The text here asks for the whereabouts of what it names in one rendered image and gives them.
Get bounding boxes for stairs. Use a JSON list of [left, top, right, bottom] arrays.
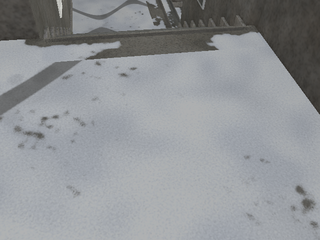
[[161, 0, 182, 28], [51, 26, 233, 38]]

